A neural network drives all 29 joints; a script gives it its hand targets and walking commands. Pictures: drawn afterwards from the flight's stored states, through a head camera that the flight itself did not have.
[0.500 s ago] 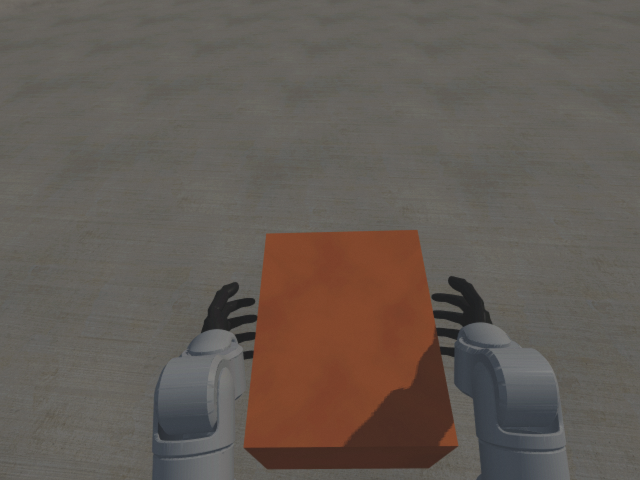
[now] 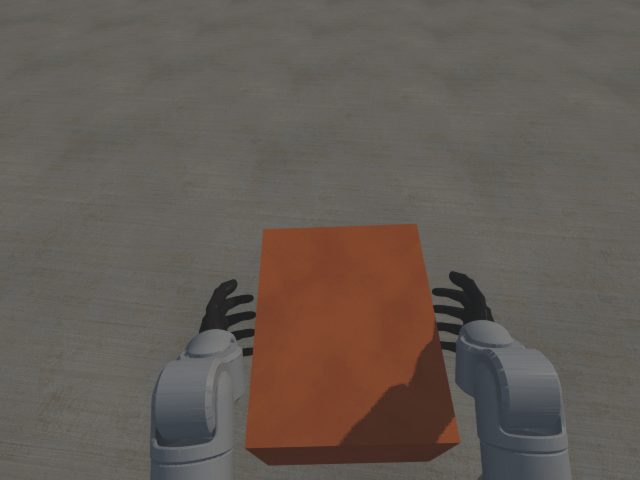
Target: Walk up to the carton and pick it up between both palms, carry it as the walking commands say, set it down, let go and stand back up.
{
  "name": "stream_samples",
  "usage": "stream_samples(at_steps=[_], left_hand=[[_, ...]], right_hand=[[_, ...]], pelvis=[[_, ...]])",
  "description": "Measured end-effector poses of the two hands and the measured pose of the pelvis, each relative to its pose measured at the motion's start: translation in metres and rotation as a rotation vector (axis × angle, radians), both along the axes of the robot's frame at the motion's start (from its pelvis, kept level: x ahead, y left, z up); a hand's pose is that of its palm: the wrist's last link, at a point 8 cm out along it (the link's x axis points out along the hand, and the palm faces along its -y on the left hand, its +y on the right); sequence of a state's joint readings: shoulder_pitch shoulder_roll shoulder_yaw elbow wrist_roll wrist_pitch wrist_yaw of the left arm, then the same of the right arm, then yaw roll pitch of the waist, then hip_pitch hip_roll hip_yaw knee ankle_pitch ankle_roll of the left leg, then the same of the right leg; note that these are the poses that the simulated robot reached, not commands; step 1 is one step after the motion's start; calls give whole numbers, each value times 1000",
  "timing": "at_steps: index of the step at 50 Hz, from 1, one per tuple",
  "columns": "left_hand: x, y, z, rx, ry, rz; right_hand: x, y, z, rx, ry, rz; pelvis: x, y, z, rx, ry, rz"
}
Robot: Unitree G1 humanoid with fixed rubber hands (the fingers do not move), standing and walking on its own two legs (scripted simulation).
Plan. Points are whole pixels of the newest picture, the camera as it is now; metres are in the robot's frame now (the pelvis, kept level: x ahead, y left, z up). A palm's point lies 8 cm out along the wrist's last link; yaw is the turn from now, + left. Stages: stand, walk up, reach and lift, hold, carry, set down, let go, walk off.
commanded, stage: carry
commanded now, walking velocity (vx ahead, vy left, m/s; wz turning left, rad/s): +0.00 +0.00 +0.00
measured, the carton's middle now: (343, 342) +0.31 +0.00 +0.02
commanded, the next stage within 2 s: hold in 1.66 s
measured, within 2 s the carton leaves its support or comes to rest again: neither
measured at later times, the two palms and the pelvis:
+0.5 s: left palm (224, 329) +0.28 +0.14 +0.10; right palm (479, 329) +0.28 -0.15 +0.11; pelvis +0.01 +0.00 +0.00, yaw -1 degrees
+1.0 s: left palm (219, 325) +0.29 +0.14 +0.10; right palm (469, 320) +0.29 -0.14 +0.10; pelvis +0.02 +0.01 +0.00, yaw -1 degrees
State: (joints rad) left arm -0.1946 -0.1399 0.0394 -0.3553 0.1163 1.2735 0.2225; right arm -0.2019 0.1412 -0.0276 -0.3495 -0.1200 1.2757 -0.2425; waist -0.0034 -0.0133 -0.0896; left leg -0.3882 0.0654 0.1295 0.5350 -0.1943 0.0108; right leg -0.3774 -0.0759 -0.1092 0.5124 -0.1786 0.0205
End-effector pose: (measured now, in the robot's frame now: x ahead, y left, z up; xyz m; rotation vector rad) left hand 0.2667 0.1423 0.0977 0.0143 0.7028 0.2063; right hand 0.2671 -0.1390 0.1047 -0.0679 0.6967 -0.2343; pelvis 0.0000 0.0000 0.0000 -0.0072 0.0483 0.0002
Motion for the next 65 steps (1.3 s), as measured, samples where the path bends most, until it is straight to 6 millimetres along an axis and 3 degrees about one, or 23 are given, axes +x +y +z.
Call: stream_samples(at_steps=[22,41,56,65], left_hand=[[15,-7,6,22,-7,-22],[16,2,0,12,4,-9],[33,2,4,-5,-26,-26],[33,5,1,0,-3,-30]], right_hand=[[9,-7,0,23,-11,-23],[14,1,-4,14,2,-5],[25,1,5,-1,-28,-23],[24,5,0,-6,-2,-22]], pelvis=[[12,1,1,4,-11,-12],[16,4,2,2,-1,-6],[29,8,1,3,6,-15],[31,13,1,4,-6,-19]])
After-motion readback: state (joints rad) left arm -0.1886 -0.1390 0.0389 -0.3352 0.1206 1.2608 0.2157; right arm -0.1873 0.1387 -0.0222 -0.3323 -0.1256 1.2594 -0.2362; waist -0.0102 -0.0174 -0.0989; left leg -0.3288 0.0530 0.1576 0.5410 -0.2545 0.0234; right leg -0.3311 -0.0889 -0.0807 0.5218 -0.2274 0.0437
